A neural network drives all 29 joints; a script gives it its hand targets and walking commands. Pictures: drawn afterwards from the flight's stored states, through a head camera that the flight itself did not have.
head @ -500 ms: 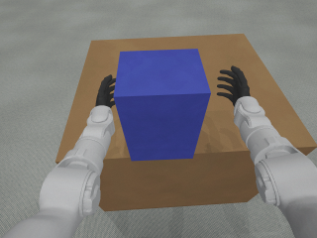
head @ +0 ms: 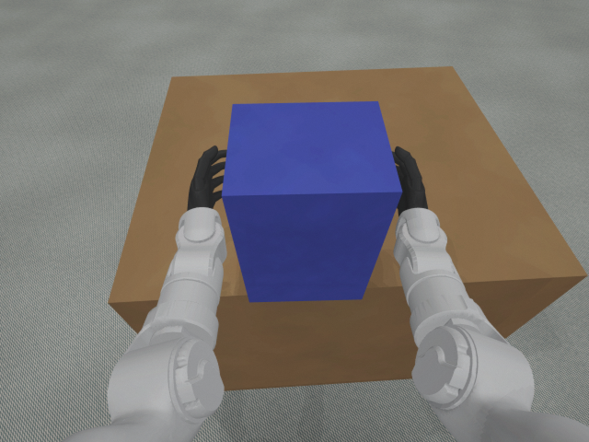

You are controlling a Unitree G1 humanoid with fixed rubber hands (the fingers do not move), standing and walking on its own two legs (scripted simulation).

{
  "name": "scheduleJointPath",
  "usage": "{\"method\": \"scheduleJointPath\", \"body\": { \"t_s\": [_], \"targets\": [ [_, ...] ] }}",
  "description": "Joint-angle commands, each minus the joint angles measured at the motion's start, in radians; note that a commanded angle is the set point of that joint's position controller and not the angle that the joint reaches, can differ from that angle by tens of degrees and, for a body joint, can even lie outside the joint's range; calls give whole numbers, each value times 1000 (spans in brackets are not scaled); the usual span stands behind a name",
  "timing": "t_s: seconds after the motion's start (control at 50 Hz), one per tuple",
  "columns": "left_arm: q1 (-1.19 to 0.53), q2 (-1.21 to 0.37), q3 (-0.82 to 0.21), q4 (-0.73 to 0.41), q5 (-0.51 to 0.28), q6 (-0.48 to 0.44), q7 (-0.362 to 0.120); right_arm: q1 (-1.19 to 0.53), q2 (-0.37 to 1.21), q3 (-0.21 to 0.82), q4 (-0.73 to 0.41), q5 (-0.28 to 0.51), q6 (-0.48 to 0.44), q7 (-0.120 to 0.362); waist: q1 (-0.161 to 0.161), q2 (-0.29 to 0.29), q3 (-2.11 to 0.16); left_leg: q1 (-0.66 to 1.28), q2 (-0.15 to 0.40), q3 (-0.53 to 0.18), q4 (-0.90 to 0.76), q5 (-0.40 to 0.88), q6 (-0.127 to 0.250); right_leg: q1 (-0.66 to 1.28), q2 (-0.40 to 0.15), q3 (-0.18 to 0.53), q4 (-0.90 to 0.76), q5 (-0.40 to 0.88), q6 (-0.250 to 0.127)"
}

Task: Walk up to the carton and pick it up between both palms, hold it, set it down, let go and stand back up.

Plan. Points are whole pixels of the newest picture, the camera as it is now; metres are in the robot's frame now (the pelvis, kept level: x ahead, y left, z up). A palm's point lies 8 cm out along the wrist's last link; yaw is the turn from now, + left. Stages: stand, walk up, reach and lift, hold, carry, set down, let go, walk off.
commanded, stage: reach and lift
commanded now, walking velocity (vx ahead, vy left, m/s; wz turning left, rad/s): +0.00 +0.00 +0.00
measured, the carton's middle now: (305, 214) +0.45 +0.00 +0.04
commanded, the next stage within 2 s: none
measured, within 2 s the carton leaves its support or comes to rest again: leaves its support in 1.32 s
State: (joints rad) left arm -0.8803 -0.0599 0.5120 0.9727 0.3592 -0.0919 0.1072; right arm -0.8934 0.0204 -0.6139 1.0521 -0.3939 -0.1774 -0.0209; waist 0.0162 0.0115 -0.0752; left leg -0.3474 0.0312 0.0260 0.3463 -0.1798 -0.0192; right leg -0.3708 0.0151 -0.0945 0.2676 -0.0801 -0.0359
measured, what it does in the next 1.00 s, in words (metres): stands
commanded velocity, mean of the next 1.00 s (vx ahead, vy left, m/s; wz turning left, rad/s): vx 0.00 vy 0.00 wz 0.00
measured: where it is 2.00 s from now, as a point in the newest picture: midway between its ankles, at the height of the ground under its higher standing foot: outside the picture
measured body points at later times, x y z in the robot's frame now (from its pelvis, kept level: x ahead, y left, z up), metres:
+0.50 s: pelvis +0.02 +0.01 +0.00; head +0.06 +0.01 +0.45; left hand +0.44 +0.14 +0.09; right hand +0.44 -0.15 +0.08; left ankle -0.02 +0.12 -0.75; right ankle +0.02 -0.10 -0.75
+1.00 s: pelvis +0.02 +0.01 +0.00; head +0.06 +0.01 +0.45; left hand +0.44 +0.14 +0.09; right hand +0.44 -0.15 +0.08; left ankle -0.02 +0.12 -0.75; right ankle +0.02 -0.10 -0.75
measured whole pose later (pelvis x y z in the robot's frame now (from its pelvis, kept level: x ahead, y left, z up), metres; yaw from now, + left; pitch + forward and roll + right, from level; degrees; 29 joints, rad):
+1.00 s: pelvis +0.02 +0.01 +0.00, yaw +0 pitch +4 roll -1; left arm -0.72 -0.16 0.49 0.69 0.39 0.07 0.07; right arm -0.74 0.07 -0.53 0.91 -0.34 -0.19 0.00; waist -0.01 0.01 0.00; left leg -0.19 0.03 0.03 0.34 -0.23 0.00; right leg -0.22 0.01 -0.09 0.29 -0.14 -0.02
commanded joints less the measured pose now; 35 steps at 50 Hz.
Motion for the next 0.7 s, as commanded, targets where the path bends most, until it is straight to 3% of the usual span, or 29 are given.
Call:
{"method": "scheduleJointPath", "body": {
  "t_s": [0.0, 0.04, 0.12, 0.14, 0.16, 0.34, 0.4, 0.44, 0.5, 0.52, 0.56, 0.64, 0.68],
  "targets": [
    [-418, -405, -169, -86, 78, 55, -115, -451, 365, 152, -79, -93, -41, 147, -15, -14, -428, 120, -19, 73, -28, 316, -53, 495, 14, 2, 74, 331, 48],
    [-390, -427, -165, -100, 89, 80, -117, -428, 407, 166, -78, -98, -31, 157, 3, -18, -390, 124, -20, 77, -47, 291, -48, 510, 10, 3, 72, 333, 54],
    [-374, -441, -206, -172, 68, 114, -121, -396, 409, 196, -105, -81, -18, 158, -22, -29, -362, 132, -29, 82, -37, 309, -44, 529, -2, 4, 77, 367, 65],
    [-364, -446, -221, -201, 62, 111, -121, -385, 421, 218, -113, -69, -25, 158, -15, -10, -398, 161, -28, 82, -30, 331, -46, 528, -3, 10, 85, 398, 68],
    [-346, -447, -210, -184, 64, 115, -121, -397, 414, 227, -125, -62, -25, 160, -4, -27, -373, 160, -27, 80, -25, 339, -41, 525, -1, 7, 88, 400, 71],
    [-278, -507, -276, -222, 42, 120, -123, -385, 419, 284, -165, -24, -64, 169, -15, -15, -408, 207, -17, 61, 18, 440, -61, 493, 10, -17, 108, 498, 66],
    [-240, -481, -253, -210, 45, 126, -130, -345, 442, 315, -149, -9, -51, 166, 2, -37, -363, 135, -23, 60, -4, 377, -36, 549, -2, 5, 114, 515, 67],
    [-262, -498, -285, -238, 39, 120, -123, -355, 426, 296, -161, -19, -68, 169, -25, -12, -403, 171, -13, 53, -5, 411, -47, 516, 3, -15, 114, 502, 65],
    [-241, -471, -265, -197, 52, 132, -128, -348, 434, 298, -171, -18, -57, 163, -20, -25, -350, 178, -18, 59, -8, 346, -30, 519, -6, -1, 96, 473, 69],
    [-261, -485, -271, -234, 43, 135, -125, -351, 412, 273, -161, -31, -53, 164, -37, -9, -356, 193, -14, 54, -19, 318, -38, 502, -1, -16, 94, 433, 64],
    [-246, -478, -257, -223, 46, 142, -125, -346, 414, 293, -164, -16, -44, 172, -8, -23, -359, 204, -14, 60, -13, 331, -31, 485, 0, -14, 86, 402, 70],
    [-270, -492, -276, -258, 27, 133, -121, -332, 413, 284, -158, -21, -50, 174, -30, -25, -363, 195, -14, 50, -23, 339, -36, 482, 2, -19, 87, 428, 69],
    [-255, -467, -263, -242, 40, 137, -128, -321, 435, 304, -157, -9, -46, 168, -23, -29, -344, 180, -22, 62, -21, 321, -23, 505, -8, -8, 91, 453, 72]
  ]
}}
